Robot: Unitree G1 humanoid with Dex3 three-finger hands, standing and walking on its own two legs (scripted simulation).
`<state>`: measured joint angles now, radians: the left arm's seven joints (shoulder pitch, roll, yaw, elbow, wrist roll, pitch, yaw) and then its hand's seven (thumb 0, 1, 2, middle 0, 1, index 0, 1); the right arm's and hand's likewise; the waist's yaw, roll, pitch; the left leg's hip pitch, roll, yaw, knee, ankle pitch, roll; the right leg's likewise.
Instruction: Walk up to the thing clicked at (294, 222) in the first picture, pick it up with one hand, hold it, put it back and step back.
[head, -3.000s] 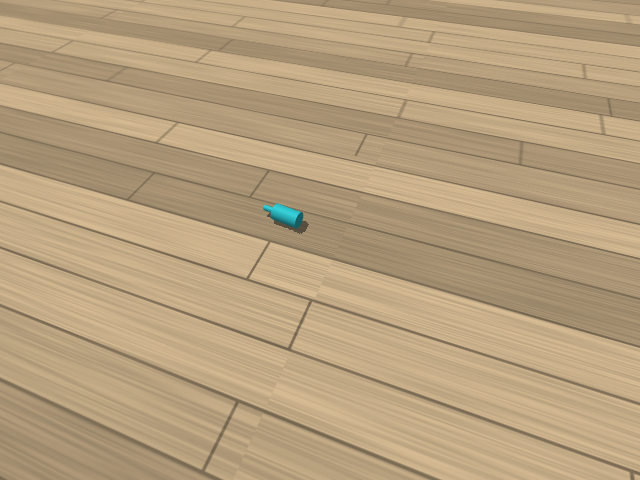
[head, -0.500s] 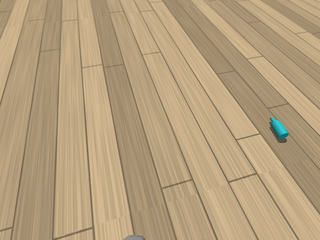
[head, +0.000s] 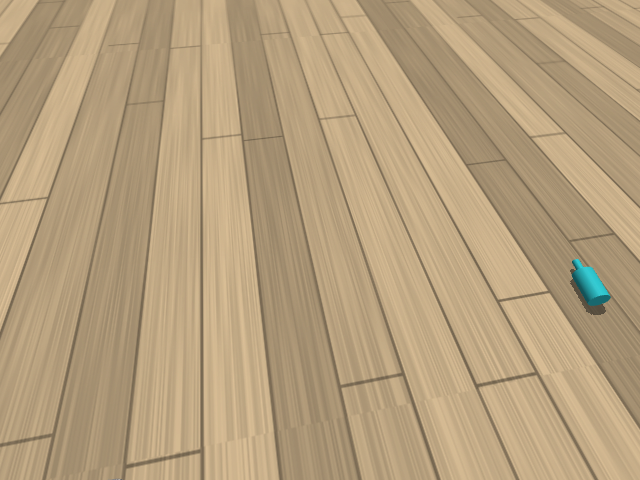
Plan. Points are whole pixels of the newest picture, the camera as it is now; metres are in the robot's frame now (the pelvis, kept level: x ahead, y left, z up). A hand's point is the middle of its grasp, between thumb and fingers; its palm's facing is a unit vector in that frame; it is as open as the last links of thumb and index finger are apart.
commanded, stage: walk up
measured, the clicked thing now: (586, 279) +0.92 -0.91 -0.73
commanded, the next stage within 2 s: stand in 0.28 s
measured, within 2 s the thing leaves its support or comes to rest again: neither
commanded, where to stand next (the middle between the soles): +0.07 -0.03 m, yaw -2 degrees
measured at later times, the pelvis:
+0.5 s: pelvis +0.00 -0.01 +0.02, yaw +0 degrees
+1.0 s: pelvis +0.01 -0.02 +0.02, yaw -1 degrees
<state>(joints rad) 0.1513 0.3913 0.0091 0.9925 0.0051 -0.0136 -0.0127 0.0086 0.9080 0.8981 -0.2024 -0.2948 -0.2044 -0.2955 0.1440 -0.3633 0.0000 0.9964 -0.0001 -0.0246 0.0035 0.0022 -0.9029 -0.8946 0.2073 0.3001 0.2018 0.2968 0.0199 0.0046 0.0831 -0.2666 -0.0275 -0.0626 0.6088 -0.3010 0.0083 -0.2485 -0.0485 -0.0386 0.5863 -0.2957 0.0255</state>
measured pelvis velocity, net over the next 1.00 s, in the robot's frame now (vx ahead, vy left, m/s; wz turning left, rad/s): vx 0.01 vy -0.02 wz -0.02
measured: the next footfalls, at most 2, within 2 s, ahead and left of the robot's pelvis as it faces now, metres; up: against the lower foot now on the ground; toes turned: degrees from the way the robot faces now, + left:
none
